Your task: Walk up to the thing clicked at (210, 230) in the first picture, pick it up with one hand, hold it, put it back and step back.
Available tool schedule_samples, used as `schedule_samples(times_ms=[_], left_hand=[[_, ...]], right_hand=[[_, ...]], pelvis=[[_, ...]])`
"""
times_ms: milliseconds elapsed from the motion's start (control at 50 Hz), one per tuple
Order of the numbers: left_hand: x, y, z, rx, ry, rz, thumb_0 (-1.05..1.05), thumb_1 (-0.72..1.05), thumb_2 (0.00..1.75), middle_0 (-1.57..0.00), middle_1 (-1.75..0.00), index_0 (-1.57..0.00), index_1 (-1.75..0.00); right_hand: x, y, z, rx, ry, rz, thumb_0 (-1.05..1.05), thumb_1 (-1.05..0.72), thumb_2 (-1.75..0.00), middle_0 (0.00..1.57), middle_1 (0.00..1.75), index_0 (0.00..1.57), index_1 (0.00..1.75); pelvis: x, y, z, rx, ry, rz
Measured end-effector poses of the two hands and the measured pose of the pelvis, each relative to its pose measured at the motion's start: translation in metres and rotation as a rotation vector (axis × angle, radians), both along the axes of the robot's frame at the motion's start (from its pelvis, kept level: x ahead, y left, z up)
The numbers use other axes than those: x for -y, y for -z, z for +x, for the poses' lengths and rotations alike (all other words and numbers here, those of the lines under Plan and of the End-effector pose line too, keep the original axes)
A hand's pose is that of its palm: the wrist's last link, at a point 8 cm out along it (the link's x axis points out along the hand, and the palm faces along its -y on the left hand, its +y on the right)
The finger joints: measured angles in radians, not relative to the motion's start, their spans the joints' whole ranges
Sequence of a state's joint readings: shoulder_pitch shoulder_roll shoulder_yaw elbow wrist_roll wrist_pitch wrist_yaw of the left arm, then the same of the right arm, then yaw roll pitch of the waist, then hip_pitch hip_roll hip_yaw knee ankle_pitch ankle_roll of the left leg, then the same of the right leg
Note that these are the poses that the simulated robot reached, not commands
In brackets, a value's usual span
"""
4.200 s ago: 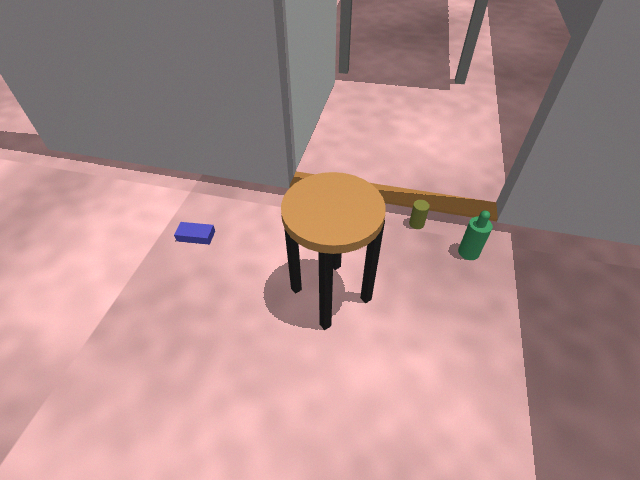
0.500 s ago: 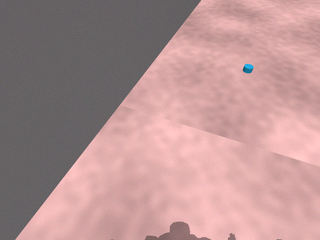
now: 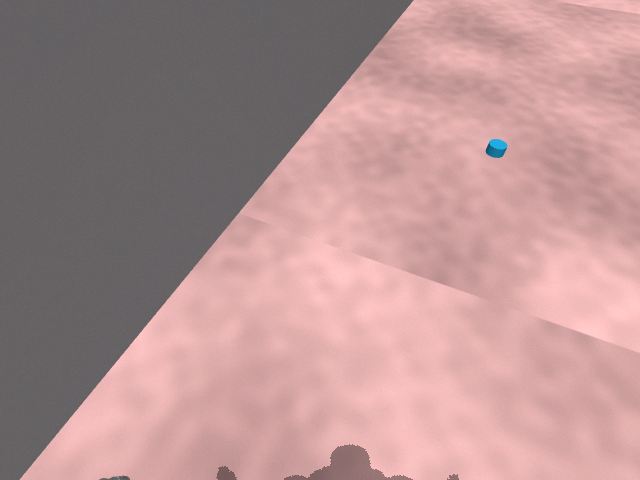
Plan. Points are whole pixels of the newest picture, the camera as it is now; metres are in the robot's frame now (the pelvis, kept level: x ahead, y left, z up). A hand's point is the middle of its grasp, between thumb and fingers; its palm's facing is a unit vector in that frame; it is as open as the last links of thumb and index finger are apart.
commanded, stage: walk up
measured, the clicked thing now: out of the picture +0.42 -1.22 -0.75
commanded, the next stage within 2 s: stand in 0.08 s
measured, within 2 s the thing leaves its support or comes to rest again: neither
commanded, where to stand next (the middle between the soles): +0.06 -0.04 m, yaw -3 degrees
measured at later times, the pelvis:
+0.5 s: pelvis -0.01 +0.00 +0.01, yaw -2 degrees
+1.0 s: pelvis +0.01 -0.01 +0.01, yaw -3 degrees
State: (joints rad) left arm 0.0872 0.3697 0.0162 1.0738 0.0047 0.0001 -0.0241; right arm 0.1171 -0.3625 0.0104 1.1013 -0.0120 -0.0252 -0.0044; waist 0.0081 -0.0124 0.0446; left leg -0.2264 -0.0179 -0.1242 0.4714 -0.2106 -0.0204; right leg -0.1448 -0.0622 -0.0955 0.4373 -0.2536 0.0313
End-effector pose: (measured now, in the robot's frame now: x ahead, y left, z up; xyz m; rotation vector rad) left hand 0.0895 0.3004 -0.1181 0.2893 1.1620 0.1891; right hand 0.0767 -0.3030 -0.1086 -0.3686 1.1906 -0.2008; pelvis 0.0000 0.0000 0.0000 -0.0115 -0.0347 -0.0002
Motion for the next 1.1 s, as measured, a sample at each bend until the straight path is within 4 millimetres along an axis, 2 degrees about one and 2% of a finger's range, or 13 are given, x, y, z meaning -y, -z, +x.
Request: schedule_samples(times_ms=[280,540,660,760,1100], left_hand=[[0.004,-0.002,-0.019,-0.075,-0.004,0.014,0.01,0.90,0.90,-0.20,-0.30,-0.20,-0.30],[0.007,-0.004,-0.022,-0.088,0.018,0.020,0.01,0.90,0.90,-0.20,-0.30,-0.20,-0.30],[0.007,-0.003,-0.020,-0.101,0.028,0.020,0.01,0.90,0.90,-0.20,-0.30,-0.20,-0.30],[0.009,-0.003,-0.015,-0.102,0.035,0.020,0.01,0.90,0.90,-0.20,-0.30,-0.20,-0.30],[0.016,-0.008,0.009,-0.059,0.053,0.023,0.01,0.90,0.90,-0.20,-0.30,-0.20,-0.30]], right_hand=[[-0.005,0.002,0.011,0.008,0.015,0.039,0.01,-0.91,-0.90,0.20,0.29,0.20,0.30],[-0.004,0.005,-0.014,-0.042,0.049,0.054,0.01,-0.91,-0.90,0.20,0.29,0.20,0.30],[0.000,0.006,-0.028,-0.080,0.070,0.047,0.01,-0.91,-0.90,0.20,0.29,0.20,0.30],[0.002,0.006,-0.030,-0.092,0.081,0.043,0.01,-0.91,-0.90,0.20,0.29,0.20,0.30],[0.004,0.006,-0.007,-0.042,0.072,0.051,0.01,-0.91,-0.90,0.20,0.29,0.20,0.30]], pelvis=[[0.003,-0.005,-0.003,0.004,0.023,0.002],[0.005,-0.007,-0.007,0.000,0.034,0.008],[0.005,-0.007,-0.004,-0.008,0.039,0.010],[0.006,-0.007,-0.001,-0.011,0.044,0.011],[0.010,-0.008,0.009,-0.013,0.051,0.012]])
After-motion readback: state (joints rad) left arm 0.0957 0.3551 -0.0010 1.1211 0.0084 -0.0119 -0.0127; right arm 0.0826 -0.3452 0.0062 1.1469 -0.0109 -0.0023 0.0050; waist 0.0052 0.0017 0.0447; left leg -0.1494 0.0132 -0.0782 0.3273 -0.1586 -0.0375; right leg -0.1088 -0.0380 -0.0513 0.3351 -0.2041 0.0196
